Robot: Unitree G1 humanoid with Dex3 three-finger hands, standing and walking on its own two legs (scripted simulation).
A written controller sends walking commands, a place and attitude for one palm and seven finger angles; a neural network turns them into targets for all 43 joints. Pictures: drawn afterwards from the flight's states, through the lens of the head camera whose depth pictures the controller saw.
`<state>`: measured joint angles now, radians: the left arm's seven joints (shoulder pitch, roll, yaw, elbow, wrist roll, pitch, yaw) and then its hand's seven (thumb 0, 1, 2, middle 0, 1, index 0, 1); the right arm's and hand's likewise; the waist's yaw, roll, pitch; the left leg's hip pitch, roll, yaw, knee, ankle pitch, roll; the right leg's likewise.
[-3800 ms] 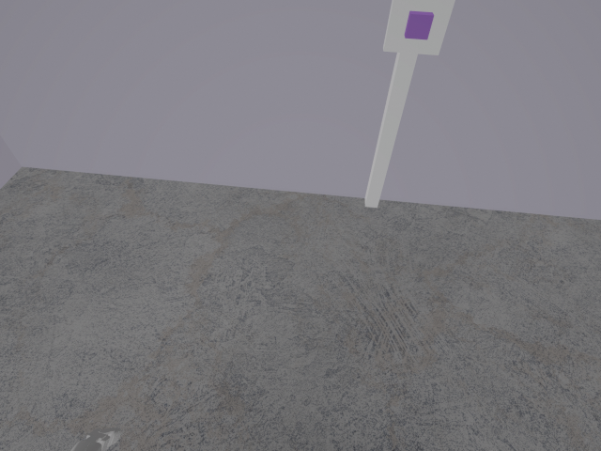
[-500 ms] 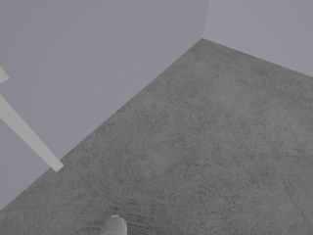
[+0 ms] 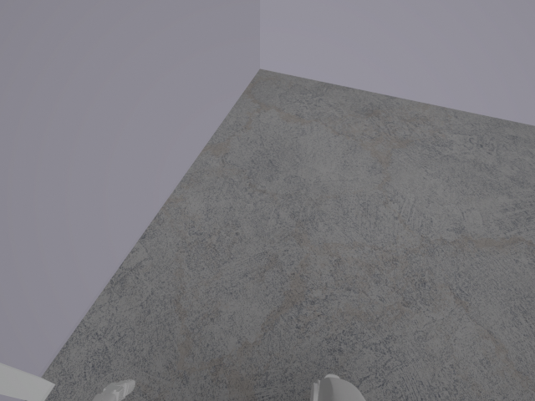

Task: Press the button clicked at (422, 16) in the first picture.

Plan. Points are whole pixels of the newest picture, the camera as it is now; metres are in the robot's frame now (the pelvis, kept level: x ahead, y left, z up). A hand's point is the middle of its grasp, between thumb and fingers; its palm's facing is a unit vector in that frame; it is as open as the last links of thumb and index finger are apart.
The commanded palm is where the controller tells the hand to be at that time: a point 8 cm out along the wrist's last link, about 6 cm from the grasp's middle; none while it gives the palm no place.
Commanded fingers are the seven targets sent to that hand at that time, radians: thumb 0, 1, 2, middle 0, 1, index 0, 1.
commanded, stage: walk to a spot facing it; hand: left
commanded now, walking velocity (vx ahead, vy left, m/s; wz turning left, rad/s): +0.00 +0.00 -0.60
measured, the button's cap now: out of the picture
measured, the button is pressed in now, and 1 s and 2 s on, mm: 0 0 0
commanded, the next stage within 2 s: none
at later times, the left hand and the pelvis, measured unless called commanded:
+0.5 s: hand (183, 370) +0.19 +0.16 -0.16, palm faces -0.25 -0.95 -0.21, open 7.4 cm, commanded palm none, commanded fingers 0.00 0.90 0.90 -0.20 -0.30 -0.20 -0.30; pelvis +0.05 +0.00 +0.00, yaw -17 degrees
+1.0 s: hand (190, 334) +0.25 +0.16 -0.16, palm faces -0.57 -0.80 -0.20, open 7.4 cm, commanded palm none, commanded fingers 0.00 0.90 0.90 -0.20 -0.30 -0.20 -0.30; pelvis +0.06 +0.05 +0.01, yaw -37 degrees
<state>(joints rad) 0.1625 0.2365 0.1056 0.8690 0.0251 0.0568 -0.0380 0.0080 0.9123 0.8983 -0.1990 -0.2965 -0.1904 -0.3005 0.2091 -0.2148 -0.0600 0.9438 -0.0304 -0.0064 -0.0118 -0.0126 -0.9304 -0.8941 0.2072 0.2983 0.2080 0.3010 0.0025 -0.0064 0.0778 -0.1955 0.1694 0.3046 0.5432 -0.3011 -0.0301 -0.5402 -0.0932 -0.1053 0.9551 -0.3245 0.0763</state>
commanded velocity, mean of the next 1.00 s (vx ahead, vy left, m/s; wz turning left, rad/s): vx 0.00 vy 0.00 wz -0.60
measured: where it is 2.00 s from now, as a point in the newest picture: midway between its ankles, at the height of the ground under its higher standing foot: outside the picture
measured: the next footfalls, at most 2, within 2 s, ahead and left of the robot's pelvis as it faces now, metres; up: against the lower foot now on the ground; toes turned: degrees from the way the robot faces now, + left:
right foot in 0.10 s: +0.12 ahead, -0.12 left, +0.00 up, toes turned -12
left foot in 0.58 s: +0.13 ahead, +0.11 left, +0.00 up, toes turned -16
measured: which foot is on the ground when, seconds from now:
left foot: down 0.00-0.10, up 0.12-0.56, down 0.58-1.00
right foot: up 0.00-0.08, down 0.10-0.58, up 0.60-1.00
